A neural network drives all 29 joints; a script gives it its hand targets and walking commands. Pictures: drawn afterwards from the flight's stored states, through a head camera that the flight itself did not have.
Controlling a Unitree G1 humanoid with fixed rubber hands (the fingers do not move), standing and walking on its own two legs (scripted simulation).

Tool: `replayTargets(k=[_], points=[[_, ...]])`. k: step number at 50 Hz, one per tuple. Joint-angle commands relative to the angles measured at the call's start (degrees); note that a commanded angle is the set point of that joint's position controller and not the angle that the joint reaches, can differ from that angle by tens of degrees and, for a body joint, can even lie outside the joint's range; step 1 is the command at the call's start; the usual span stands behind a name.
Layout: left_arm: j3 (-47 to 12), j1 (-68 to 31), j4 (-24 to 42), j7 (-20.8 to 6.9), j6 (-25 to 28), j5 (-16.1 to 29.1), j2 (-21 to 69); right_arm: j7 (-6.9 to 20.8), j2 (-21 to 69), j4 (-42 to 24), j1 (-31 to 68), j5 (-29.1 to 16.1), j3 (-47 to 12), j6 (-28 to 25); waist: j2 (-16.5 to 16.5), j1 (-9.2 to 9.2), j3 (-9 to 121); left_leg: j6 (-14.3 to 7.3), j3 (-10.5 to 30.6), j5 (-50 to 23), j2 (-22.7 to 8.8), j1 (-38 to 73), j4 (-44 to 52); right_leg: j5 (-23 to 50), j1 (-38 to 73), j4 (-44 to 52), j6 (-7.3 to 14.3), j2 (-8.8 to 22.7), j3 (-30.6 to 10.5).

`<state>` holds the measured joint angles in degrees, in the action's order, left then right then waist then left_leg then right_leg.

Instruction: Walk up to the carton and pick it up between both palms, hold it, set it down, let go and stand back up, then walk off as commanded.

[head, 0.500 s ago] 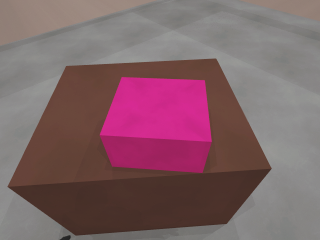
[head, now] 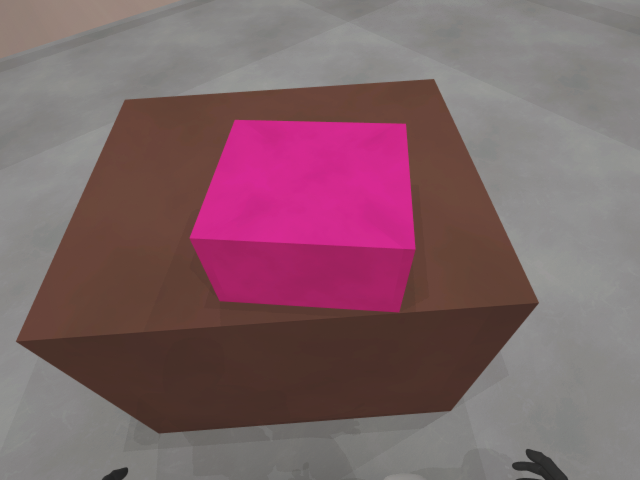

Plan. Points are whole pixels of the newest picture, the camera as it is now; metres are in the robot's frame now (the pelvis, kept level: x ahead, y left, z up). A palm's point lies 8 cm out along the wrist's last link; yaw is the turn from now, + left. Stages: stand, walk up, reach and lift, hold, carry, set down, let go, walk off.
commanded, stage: walk off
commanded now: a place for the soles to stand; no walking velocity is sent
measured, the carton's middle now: (313, 211) +0.54 +0.02 -0.03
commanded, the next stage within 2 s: none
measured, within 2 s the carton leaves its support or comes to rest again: neither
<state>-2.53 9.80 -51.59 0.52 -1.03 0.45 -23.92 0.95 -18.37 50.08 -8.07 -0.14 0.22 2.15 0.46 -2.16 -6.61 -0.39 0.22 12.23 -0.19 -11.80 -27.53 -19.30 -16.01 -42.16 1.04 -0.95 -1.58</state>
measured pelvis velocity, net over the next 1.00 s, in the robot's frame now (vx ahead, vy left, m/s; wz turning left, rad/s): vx -0.29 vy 0.06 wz -0.03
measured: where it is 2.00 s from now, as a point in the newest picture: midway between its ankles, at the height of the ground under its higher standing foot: outside the picture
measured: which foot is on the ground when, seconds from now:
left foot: down 0.00-0.10, up 0.12-0.78, down 0.80-1.00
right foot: up 0.00-0.08, down 0.10-0.78, up 0.80-1.00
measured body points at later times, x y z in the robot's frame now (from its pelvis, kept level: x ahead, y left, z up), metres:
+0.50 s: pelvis -0.12 -0.04 +0.00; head -0.07 -0.10 +0.44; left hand +0.01 +0.27 -0.07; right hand -0.02 -0.33 -0.15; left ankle -0.17 +0.12 -0.63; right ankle -0.05 -0.12 -0.74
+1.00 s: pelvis -0.29 +0.06 -0.01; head -0.25 +0.08 +0.43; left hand -0.17 +0.37 -0.14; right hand -0.23 -0.27 -0.11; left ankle -0.23 +0.12 -0.74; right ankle -0.30 -0.10 -0.65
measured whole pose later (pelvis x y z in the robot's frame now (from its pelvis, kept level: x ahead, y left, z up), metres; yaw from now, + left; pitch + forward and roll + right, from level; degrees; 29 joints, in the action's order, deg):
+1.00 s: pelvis -0.29 +0.06 -0.01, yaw -2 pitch -2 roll -1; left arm -0.6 10.7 -47.3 1.6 -4.2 0.5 -25.2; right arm -0.2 -22.8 46.0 -13.9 -0.1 0.2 3.7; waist -1.8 -2.1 -7.3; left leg -4.2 3.0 14.7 5.9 -20.1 -37.1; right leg -22.3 -29.2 -72.3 -0.4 -11.1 -14.0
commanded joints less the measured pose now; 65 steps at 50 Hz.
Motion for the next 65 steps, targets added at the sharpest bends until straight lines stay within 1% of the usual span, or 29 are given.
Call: replayTargets(k=[1, 2, 3, 4, 5, 6, 8, 10, 11, 17, 22, 26, 29, 34, 35, 37, 38, 39, 40, 41, 42, 44, 47, 49, 50, 53, 57, 62, 65], points=[[8.8, 6.8, 2.4, -0.1, -0.9, -1.1, -8.7, -2.0, -18.4, -7.5, 7.2, 0.6, 6.9, 0.5, 10.9, 6.35, 3.9, -13.1, 8.6, -24.2, -14.6, -9.1, 2.0, -6.1, 0.8, -3.0, 2.1, 0.2, -4.5], [8.6, 8.4, 2.0, -0.3, -0.5, -1.3, -8.8, -2.0, -17.3, -7.9, 8.2, 0.3, 6.7, 0.8, 8.0, 7.29, 3.6, -9.7, 6.0, -20.2, -10.5, -7.6, -3.8, 2.2, 1.2, 10.0, 3.3, 2.2, -6.1], [8.4, 8.6, 2.1, -0.3, 0.1, -1.5, -9.7, -1.8, -15.2, -7.1, 5.0, 0.0, 6.3, 1.2, 0.5, 5.57, 4.6, -6.0, 2.9, -13.1, -4.1, -5.7, -12.8, 18.2, 2.1, 20.9, 4.3, 5.2, -12.6], [8.4, 7.5, 2.8, 0.0, 0.8, -1.9, -11.7, -1.9, -13.1, -7.1, 1.6, -0.6, 6.0, 1.3, -6.2, 3.48, 7.0, -2.8, 2.4, 6.5, 2.1, -12.5, -20.1, 34.9, 8.9, 20.8, 6.2, 10.7, -22.3], [8.6, 5.7, 4.2, 0.7, 1.3, -2.1, -13.5, -2.3, -11.8, -7.0, -1.0, -0.7, 5.7, 1.3, -9.6, 2.31, 10.4, -1.2, 4.2, 21.0, 5.3, -16.1, -29.4, 49.6, 12.0, 16.7, 10.0, 16.3, -26.1], [8.4, 3.6, 5.7, 1.1, 1.3, -1.9, -13.2, -2.5, -12.5, -6.0, -4.5, -0.1, 5.7, 1.7, -8.0, 1.01, 12.1, -0.9, 7.4, 23.4, 5.6, -14.4, -36.3, 49.8, 9.2, 16.2, 12.0, 17.5, -24.6], [8.0, 0.0, 7.9, 1.7, 1.1, -2.3, -13.2, -2.9, -14.4, -6.0, -3.1, 0.5, 5.9, 2.1, -8.2, 2.01, 7.4, -0.9, 11.6, 23.0, 6.9, -15.0, -42.8, 39.1, 0.0, 18.2, 13.0, 17.8, -24.3], [8.3, -1.1, 8.6, 1.7, 1.1, -2.5, -12.7, -2.5, -15.7, -6.2, -1.2, -0.1, 5.9, 2.3, -8.1, 1.83, 5.5, -0.5, 10.6, 19.3, 8.6, -15.6, -47.4, 43.0, 0.9, 16.6, 11.9, 14.0, -18.6], [8.7, -0.2, 8.7, 1.9, 1.1, -2.6, -12.8, -2.6, -16.1, -6.5, -0.9, -0.1, 5.8, 2.3, -8.0, 2.53, 6.3, -0.3, 11.2, 18.5, 9.0, -17.1, -48.1, 43.1, 3.6, 15.9, 11.7, 13.6, -18.4], [9.0, 3.1, 9.0, 2.4, 1.0, -1.7, -12.3, -2.5, -16.2, -6.9, -1.1, 0.2, 5.8, 2.6, -7.2, 4.5, 6.8, 0.5, 12.3, 16.2, 9.5, -20.5, -44.3, 33.5, 10.3, 16.9, 10.8, 13.8, -21.5], [9.3, 3.3, 9.5, 2.3, 0.9, -1.4, -12.7, -2.3, -16.3, -6.7, -1.9, 0.4, 5.8, 2.6, -8.1, 5.21, 6.2, 0.1, 11.5, 16.9, 8.8, -18.3, -41.2, 24.5, 7.8, 18.9, 11.4, 13.7, -22.5], [9.8, 0.3, 10.2, 2.0, 0.3, -1.7, -13.4, -1.9, -16.7, -5.9, -4.1, 0.5, 5.9, 2.5, -9.0, 4.54, 4.2, -0.2, 9.7, 17.4, 8.1, -14.1, -39.7, 12.2, 0.3, 21.6, 13.1, 13.5, -21.9], [10.3, -2.6, 10.9, 1.7, -0.3, -2.1, -14.3, -1.3, -17.1, -4.8, -7.0, 0.3, 6.1, 2.6, -10.5, 3.47, 2.8, -0.7, 7.5, 16.7, 7.0, -9.3, -35.4, 0.9, -6.4, 24.7, 12.5, 13.4, -20.9], [10.8, -7.5, 12.2, 1.2, -1.4, -2.4, -14.9, -0.2, -17.1, -2.6, -14.0, 0.4, 6.5, 2.4, -13.6, -0.21, 4.0, -2.5, 2.6, 14.8, 3.3, 1.4, -17.2, -9.7, -14.0, 27.2, 8.2, 12.4, -18.2], [10.7, -8.0, 12.1, 1.1, -1.9, -2.5, -14.6, -0.1, -16.7, -1.9, -16.1, 0.5, 6.6, 2.3, -12.3, -1.23, 4.1, -2.9, 2.2, 13.6, 2.8, 4.1, -12.0, -10.8, -15.5, 24.7, 6.7, 10.8, -16.5], [10.4, -7.0, 11.3, 1.5, -2.6, -2.3, -12.0, -0.1, -16.0, -1.6, -17.0, 1.1, 6.6, 2.1, -5.1, -2.14, 2.0, -5.3, 6.8, 14.9, 2.1, 1.4, -2.0, -12.3, -16.6, 9.3, 3.7, 2.9, -13.2], [10.0, -5.4, 11.0, 1.7, -3.1, -1.7, -9.3, -0.3, -16.6, -2.8, -14.5, 2.1, 6.4, 1.8, 4.0, -1.43, -0.3, -6.8, 17.3, 21.2, -3.2, -7.1, 6.6, -10.6, -16.0, -6.9, 1.8, -5.1, -9.4], [9.9, -2.7, 10.8, 2.1, -3.3, -0.8, -7.5, -0.8, -19.3, -5.6, -7.6, 3.3, 6.3, 1.4, 9.5, 2.0, -3.7, -8.2, 33.7, 19.8, -13.4, -17.3, 13.6, -10.6, -18.3, -22.8, -1.7, -10.4, -10.0], [10.0, -0.1, 9.7, 2.7, -3.6, -0.5, -8.5, -1.3, -19.7, -7.1, -2.1, 3.0, 6.2, 1.3, 6.7, 4.23, -4.9, -7.8, 33.2, 17.1, -14.3, -22.9, 14.7, -10.9, -15.6, -28.5, -2.2, -10.9, -13.7], [10.0, -1.5, 8.8, 2.5, -3.2, -0.4, -11.3, -1.8, -23.0, -8.6, 1.5, 2.8, 6.8, 0.9, 9.1, 2.76, -6.0, -8.7, 37.0, 29.1, -15.8, -29.5, 20.9, -9.9, -11.3, -32.8, -2.6, -12.2, -14.6], [9.6, -1.6, 7.1, 2.3, -2.9, -0.4, -12.7, -2.1, -22.2, -9.0, 5.6, 2.8, 6.5, 0.6, 7.8, 3.93, -9.5, -6.8, 35.0, 31.7, -13.3, -31.4, 20.6, -6.5, -12.1, -34.8, -2.7, -11.7, -16.6], [9.5, 4.5, 3.9, 1.8, -3.3, -0.3, -12.6, -2.5, -17.5, -9.4, 7.5, 2.5, 5.8, 0.4, 4.7, 5.83, -8.5, -4.5, 25.1, 20.0, -8.7, -21.3, 14.0, -1.8, -15.6, -35.2, -2.2, -10.3, -15.3], [9.7, 5.7, 5.0, 1.9, -2.1, -0.3, -11.5, -2.8, -15.3, -9.9, -0.7, 2.8, 6.1, -0.2, 4.7, 2.32, 1.8, -6.2, 24.4, -5.9, -10.4, 2.8, 5.3, -4.6, -21.1, -31.5, -1.4, -9.3, -15.5], [9.3, 5.7, 5.0, 1.8, -0.9, 0.0, -10.5, -3.0, -14.5, -8.6, -7.3, 2.7, 6.4, -0.6, 4.8, -0.11, 10.9, -4.9, 23.7, -17.7, -11.1, 17.9, 0.9, -6.4, -22.9, -20.5, -0.6, -7.3, -15.4], [9.3, 6.1, 4.8, 1.6, -0.5, 0.0, -10.2, -3.0, -14.6, -8.0, -9.2, 2.7, 6.6, -0.8, 5.3, -0.74, 13.7, -4.0, 23.8, -16.0, -11.2, 21.7, 0.8, -6.7, -22.6, -15.1, -0.2, -6.3, -14.9], [9.3, 7.7, 3.4, 1.2, 0.1, -0.1, -10.0, -2.7, -16.3, -6.6, -9.2, 2.9, 7.3, -1.0, 7.4, -0.97, 15.3, -3.8, 26.4, 2.2, -11.9, 21.2, 5.6, -9.1, -19.2, -7.7, -0.3, -5.0, -12.3], [10.1, 12.9, 0.7, 0.6, -0.4, -0.4, -12.2, -1.7, -19.1, -6.8, -2.8, 3.0, 7.8, -0.8, 8.8, 2.22, 7.9, -4.6, 26.0, 27.0, -11.8, 2.0, 14.5, -8.0, -10.3, -8.7, 0.3, -3.5, -7.3], [10.9, 16.9, -0.9, -0.3, -0.6, -0.9, -11.9, -1.1, -20.1, -7.0, 0.6, 3.1, 7.2, -0.5, 12.5, 4.46, 5.1, -8.3, 22.4, 32.0, -11.7, -12.9, 15.8, -10.8, -1.2, -5.5, 0.8, -0.8, -1.5], [11.2, 19.9, -1.6, -0.7, -0.2, -1.1, -10.7, -1.1, -19.8, -7.0, 1.7, 3.0, 6.8, 0.0, 11.9, 6.08, 5.5, -5.5, 16.8, 29.4, -8.1, -18.6, 12.7, -5.0, 7.8, 5.7, 2.0, -1.6, -0.2]])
